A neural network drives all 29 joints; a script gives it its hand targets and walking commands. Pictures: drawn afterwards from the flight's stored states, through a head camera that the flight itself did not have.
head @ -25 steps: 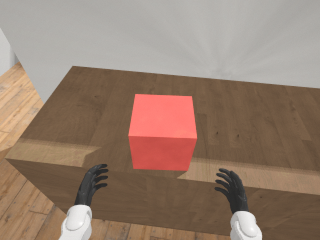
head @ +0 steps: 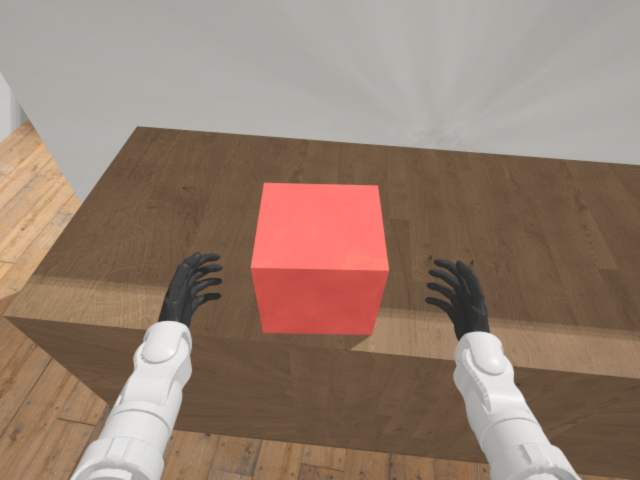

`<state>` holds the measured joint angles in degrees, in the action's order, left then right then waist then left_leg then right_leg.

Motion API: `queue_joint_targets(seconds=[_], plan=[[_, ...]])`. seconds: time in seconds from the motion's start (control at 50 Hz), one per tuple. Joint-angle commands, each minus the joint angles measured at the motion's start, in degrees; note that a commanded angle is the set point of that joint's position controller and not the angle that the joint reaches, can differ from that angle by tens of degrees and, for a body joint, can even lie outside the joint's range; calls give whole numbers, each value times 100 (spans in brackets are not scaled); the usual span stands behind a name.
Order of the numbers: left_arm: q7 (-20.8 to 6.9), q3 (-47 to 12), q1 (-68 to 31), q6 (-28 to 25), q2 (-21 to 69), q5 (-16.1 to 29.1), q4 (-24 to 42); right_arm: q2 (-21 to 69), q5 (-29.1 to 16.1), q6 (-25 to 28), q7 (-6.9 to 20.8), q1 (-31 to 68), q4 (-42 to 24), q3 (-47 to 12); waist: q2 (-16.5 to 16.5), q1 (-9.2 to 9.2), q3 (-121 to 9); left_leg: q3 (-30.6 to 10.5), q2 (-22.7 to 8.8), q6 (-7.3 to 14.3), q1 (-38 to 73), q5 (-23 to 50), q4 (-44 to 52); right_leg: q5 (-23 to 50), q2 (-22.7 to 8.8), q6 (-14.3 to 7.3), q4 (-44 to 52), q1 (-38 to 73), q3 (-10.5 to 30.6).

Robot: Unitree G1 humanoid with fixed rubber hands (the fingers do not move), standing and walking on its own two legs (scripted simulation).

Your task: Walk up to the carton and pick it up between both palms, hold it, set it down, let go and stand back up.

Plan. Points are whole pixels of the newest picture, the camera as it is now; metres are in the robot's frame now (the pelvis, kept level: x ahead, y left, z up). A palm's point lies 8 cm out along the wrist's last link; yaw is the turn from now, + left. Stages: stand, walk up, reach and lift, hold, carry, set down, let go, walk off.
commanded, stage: reach and lift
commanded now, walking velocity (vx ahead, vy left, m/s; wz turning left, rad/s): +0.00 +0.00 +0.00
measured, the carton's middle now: (319, 260) +0.46 +0.00 -0.04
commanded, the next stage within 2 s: none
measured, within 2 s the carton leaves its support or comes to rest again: neither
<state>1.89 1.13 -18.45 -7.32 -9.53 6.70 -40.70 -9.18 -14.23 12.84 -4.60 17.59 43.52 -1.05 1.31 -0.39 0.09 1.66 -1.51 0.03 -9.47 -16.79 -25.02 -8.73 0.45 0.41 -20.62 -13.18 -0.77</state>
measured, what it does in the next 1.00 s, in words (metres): stands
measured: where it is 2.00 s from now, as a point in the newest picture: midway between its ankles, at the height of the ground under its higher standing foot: outside the picture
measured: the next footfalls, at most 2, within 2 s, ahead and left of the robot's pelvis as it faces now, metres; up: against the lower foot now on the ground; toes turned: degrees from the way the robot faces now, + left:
none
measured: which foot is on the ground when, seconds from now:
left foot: down 0.00-1.00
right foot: down 0.00-1.00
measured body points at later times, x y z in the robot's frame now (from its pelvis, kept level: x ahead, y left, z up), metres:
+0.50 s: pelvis -0.01 -0.01 +0.00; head +0.03 -0.01 +0.45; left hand +0.42 +0.18 +0.07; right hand +0.41 -0.19 +0.06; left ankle -0.04 +0.11 -0.74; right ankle +0.02 -0.13 -0.74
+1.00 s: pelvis -0.01 -0.01 -0.01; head +0.06 -0.01 +0.43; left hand +0.47 +0.18 +0.09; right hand +0.46 -0.20 +0.09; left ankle -0.04 +0.11 -0.74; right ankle +0.02 -0.13 -0.74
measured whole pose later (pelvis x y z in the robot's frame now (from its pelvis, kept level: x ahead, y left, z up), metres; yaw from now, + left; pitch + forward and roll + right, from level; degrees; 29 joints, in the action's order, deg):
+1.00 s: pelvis -0.01 -0.01 -0.01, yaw +2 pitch +18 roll -1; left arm 1.8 -3.5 -64.1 -10.2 -16.5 15.6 -84.0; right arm -13.3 -18.5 5.4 -6.7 58.6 73.7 -1.7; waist 0.9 -2.6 -11.2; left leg -1.0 -1.4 -1.1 -32.4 -15.5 -30.1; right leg -8.0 0.1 -0.5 -25.1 -34.9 -3.3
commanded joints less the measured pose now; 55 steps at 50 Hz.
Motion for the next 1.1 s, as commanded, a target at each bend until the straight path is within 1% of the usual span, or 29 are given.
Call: queue_joint_targets(seconds=[0.0,0.04,0.06,0.08,0.12,0.18,0.24,0.28,0.34,0.38,0.4,0.42,0.46,0.54,0.6,0.64,0.66,0.68,0.7,0.76,0.78,0.84,0.86,0.9,0.92,0.96,0.98,1.06,1.08], plan=[[-17,281,-2274,-118,-775,-18,776,-663,18,104,-24,2184,-890,124,-62,44,-2298,21,161,-315,-125,2646,176,1824,131,-171,-93,1570,191],[-26,269,-2618,22,-697,49,462,-710,77,-67,-38,2495,-837,148,-215,2,-2120,-15,148,-235,-348,2147,329,1411,140,-138,-51,1389,162],[-4,253,-2841,70,-699,38,394,-661,92,-132,-53,2707,-704,225,-124,2,-2111,14,147,-267,-463,2028,356,1302,144,-139,-61,1383,151],[9,275,-3077,57,-768,140,498,-712,65,-136,-73,2891,-906,186,-186,6,-2511,44,147,-267,-420,2205,281,1515,153,-106,-118,1381,142],[46,335,-3080,90,-735,-18,263,-686,57,-238,-66,2902,-536,238,137,48,-2610,52,151,-337,-278,2320,225,1455,166,-157,-107,1308,117],[16,286,-3707,144,-728,35,-70,-700,-27,-376,-88,3363,-228,204,235,-25,-2734,22,123,-408,-284,2477,153,1516,161,-200,-92,1194,100],[53,250,-4177,139,-784,67,-192,-775,55,-449,-137,3687,-39,340,140,-69,-2927,27,110,-425,-318,2464,87,1537,191,-168,-140,1095,32],[55,283,-4376,75,-897,196,-455,-704,132,-497,-184,4023,-109,330,12,-67,-3250,66,176,-314,-599,2121,112,1545,142,-83,-211,1295,41],[38,311,-4893,-103,-1072,166,-833,-711,119,-509,-256,4492,161,313,40,-51,-3511,80,193,-341,-815,2316,-3,2034,90,-45,-374,1309,68],[44,285,-5014,-124,-1061,120,-1248,-793,4,-512,-268,4678,600,255,127,-23,-3442,83,186,-340,-879,2357,-2,1914,139,-49,-364,1193,53],[56,388,-4665,-144,-951,98,-1333,-717,11,-468,-268,4443,653,181,-74,7,-3663,45,165,-350,-745,2585,-51,2027,165,-60,-371,1311,13],[54,412,-4961,-170,-1043,86,-1472,-791,-1,-427,-295,4779,679,218,-106,44,-3628,50,161,-394,-898,2712,-133,2230,183,-33,-418,1317,18],[55,269,-5409,-205,-1215,225,-1879,-888,-50,-433,-312,5076,867,132,-75,-53,-3611,44,186,-367,-1025,2467,-144,2257,101,-22,-497,1280,49],[138,22,-6109,-315,-1257,547,-1904,-935,-202,-495,-312,5719,1035,110,-11,-82,-3964,49,168,-416,-1044,2277,-187,1920,123,-41,-500,866,0],[168,-105,-6480,-292,-1399,698,-2156,-1138,-233,-498,-319,6052,950,172,76,-90,-4567,12,207,-470,-1130,2496,-323,2340,90,-20,-624,910,-19],[101,-60,-6396,-289,-1391,751,-2490,-1087,-277,-538,-338,6058,1311,99,-118,-128,-4548,-19,206,-451,-1385,2722,-422,2869,69,4,-751,1180,9],[79,-78,-6583,-344,-1490,683,-2452,-1121,-284,-523,-333,6140,1310,109,63,-113,-4655,11,242,-466,-1427,2657,-384,2924,34,37,-776,1196,28],[60,-110,-6522,-331,-1466,710,-2804,-1081,-305,-546,-310,6189,1607,57,-103,-162,-4480,-42,196,-463,-1489,2612,-360,2888,54,26,-748,1142,1],[61,-125,-6701,-355,-1452,693,-2646,-1162,-369,-536,-299,6284,1617,71,3,-116,-4766,-9,205,-466,-1418,2641,-360,2848,78,48,-751,1126,-7],[91,-270,-7020,-382,-1674,763,-2785,-1236,-430,-588,-270,6449,1756,12,-13,-195,-4808,-13,208,-421,-1467,2563,-356,2775,17,45,-732,1007,29],[121,-338,-7056,-370,-1552,824,-2741,-1217,-483,-621,-235,6401,1877,4,78,-257,-4716,-71,175,-492,-1338,2633,-335,2676,63,1,-741,812,-51],[48,-294,-7155,-409,-1596,856,-2996,-1170,-426,-576,-246,6596,1798,-1,-134,-204,-4965,-2,235,-432,-1673,2516,-361,2908,48,104,-796,1062,-45],[34,-305,-7145,-464,-1637,880,-3029,-1140,-410,-543,-249,6664,1661,3,-30,-173,-5054,25,256,-441,-1834,2482,-364,2991,-27,100,-827,1135,14],[6,-401,-7147,-470,-1509,832,-3335,-1251,-355,-539,-243,6669,1960,84,90,-310,-4975,-53,221,-482,-1755,2559,-320,2825,16,36,-831,970,-68],[-4,-376,-7128,-493,-1547,888,-3571,-1222,-425,-527,-211,6694,2191,5,-7,-221,-4725,-66,207,-473,-1725,2578,-378,2676,39,9,-812,771,-93],[-15,-431,-7190,-598,-1504,925,-3781,-1225,-403,-428,-181,6702,2238,-3,39,-229,-4603,-75,201,-466,-1727,2463,-446,2412,2,20,-827,507,-112],[-22,-479,-7179,-634,-1465,948,-3832,-1282,-364,-402,-167,6691,2326,33,-6,-322,-4586,-49,203,-516,-1726,2480,-442,2408,28,10,-809,412,-156],[-46,-609,-7172,-970,-1380,956,-4023,-1187,-276,-144,-136,6594,2499,150,221,-405,-4773,-102,165,-554,-1738,2722,-697,2394,-1,-35,-945,33,-170],[-41,-558,-7117,-1044,-1330,844,-3986,-1139,-192,-98,-126,6486,2536,187,250,-344,-4767,-63,148,-563,-1673,2659,-671,2200,4,-37,-933,-52,-197]])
